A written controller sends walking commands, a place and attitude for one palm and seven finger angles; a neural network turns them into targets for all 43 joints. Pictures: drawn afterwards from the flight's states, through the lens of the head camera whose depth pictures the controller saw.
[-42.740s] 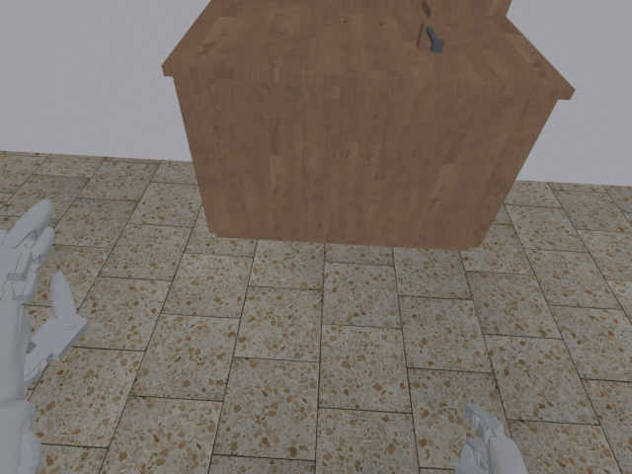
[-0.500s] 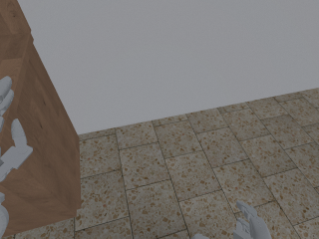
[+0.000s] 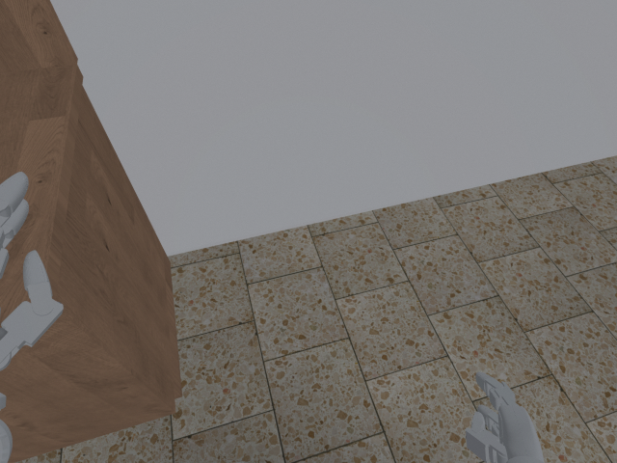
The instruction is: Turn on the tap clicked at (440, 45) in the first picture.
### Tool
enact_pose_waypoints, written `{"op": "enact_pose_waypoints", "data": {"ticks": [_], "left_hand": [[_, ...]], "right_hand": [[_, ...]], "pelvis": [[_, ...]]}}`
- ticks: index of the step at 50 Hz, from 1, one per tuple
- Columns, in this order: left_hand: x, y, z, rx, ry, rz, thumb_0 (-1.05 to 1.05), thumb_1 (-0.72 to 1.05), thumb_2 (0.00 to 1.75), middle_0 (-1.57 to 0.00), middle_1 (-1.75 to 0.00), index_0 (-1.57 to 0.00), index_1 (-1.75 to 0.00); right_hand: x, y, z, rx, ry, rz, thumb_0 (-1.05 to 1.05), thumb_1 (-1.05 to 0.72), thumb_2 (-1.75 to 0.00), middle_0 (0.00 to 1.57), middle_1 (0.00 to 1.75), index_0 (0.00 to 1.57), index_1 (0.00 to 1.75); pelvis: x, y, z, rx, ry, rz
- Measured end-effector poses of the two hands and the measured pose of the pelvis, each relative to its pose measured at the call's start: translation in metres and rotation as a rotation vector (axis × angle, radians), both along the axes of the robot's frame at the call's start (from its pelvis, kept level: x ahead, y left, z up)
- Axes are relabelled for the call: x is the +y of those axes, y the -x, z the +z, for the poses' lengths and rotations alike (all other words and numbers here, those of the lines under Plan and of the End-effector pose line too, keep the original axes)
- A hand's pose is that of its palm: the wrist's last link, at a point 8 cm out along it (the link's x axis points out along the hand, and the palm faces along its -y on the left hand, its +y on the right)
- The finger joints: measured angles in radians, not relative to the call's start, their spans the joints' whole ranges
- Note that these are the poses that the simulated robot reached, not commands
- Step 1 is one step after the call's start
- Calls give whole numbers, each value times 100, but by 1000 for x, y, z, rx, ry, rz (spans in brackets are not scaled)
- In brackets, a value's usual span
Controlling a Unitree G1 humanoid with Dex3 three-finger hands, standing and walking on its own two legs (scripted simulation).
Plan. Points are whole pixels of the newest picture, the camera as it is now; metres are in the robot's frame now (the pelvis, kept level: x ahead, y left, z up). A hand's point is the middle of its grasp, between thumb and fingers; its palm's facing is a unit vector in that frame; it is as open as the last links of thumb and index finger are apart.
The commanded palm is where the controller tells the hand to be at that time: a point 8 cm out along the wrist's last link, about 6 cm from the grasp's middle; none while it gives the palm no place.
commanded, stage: shuffle to correct the standing spot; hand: left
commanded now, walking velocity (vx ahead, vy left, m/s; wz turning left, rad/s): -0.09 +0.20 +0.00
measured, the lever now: out of the picture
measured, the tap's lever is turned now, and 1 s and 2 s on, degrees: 68 68 68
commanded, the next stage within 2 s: none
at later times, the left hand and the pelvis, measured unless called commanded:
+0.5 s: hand out of the picture +0.15 +0.37 +0.17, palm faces +0.41 -0.82 -0.40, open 7.4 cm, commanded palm +0.09 +0.40 +0.19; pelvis -0.07 +0.12 +0.01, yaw -1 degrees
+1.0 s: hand out of the picture +0.05 +0.50 +0.17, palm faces +0.42 -0.82 -0.39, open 7.4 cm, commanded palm +0.00 +0.53 +0.19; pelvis -0.17 +0.25 +0.01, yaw -2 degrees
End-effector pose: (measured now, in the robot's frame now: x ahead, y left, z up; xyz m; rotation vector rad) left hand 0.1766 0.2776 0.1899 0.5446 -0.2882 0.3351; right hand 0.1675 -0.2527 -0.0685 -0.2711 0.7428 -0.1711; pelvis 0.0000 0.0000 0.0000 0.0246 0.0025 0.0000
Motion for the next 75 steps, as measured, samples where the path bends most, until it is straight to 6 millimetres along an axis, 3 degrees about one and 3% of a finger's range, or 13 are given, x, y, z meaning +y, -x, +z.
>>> {"op": "enact_pose_waypoints", "data": {"ticks": [6,10,15,22,27,34,39,43,51,56,63,69,75], "left_hand": [[39,7,-1,-43,7,10,2,89,89,-21,-30,-22,-31],[40,23,6,-69,27,-6,2,89,89,-21,-30,-21,-31],[45,45,15,-62,12,-42,2,89,89,-21,-30,-22,-31],[106,61,1,24,27,41,1,89,89,-21,-30,-22,-31],[140,70,-11,-23,89,10,2,89,89,-21,-30,-22,-31],[173,97,11,-75,11,-61,2,89,89,-21,-30,-22,-31],[189,127,28,-100,-56,-46,2,89,89,-21,-30,-21,-31],[214,145,21,-42,-23,8,1,89,89,-21,-30,-22,-31],[263,170,-9,23,108,48,2,89,89,-21,-30,-21,-31],[294,183,3,-94,73,-50,2,89,89,-21,-30,-22,-31],[342,208,25,-111,-51,-23,2,89,89,-21,-30,-22,-31],[359,235,15,-57,-11,13,2,89,89,-21,-30,-21,-31],[398,251,1,1,55,36,1,89,89,-21,-30,-22,-31]], "right_hand": [[54,13,3,-46,-58,7,1,-91,-90,20,30,19,30],[85,27,0,-78,-129,62,1,-90,-90,20,30,20,30],[105,49,-14,-26,-155,91,1,-90,-90,21,30,20,30],[119,93,-7,59,-92,15,1,-90,-90,21,30,20,30],[134,113,-5,46,14,-38,1,-90,-90,20,30,20,30],[193,132,6,-28,-51,-30,1,-91,-90,20,30,19,30],[229,142,-8,-63,-124,32,1,-90,-90,20,30,20,30],[251,158,-19,-9,-158,53,1,-90,-90,20,30,20,30],[280,203,-7,49,-75,20,1,-90,-90,21,30,20,30],[302,218,-5,14,18,-29,1,-90,-90,20,30,20,30],[360,243,-8,-26,-104,-29,1,-90,-90,20,30,20,30],[396,260,-32,18,-155,31,1,-90,-90,20,30,20,30],[422,284,-19,70,-123,19,1,-90,-90,21,30,20,30]], "pelvis": [[27,18,-1,-13,-4,-18],[38,30,-1,-4,3,-23],[60,47,0,-4,19,-26],[97,65,12,-4,-15,-29],[140,82,-1,-5,6,-11],[175,110,4,-9,27,-27],[196,127,-2,10,13,-41],[217,145,3,-5,18,-40],[261,173,11,-21,-23,-24],[306,192,-4,-21,-3,-12],[337,214,0,-16,14,-25],[366,233,-4,-20,13,-23],[396,249,8,-26,-15,-14]]}}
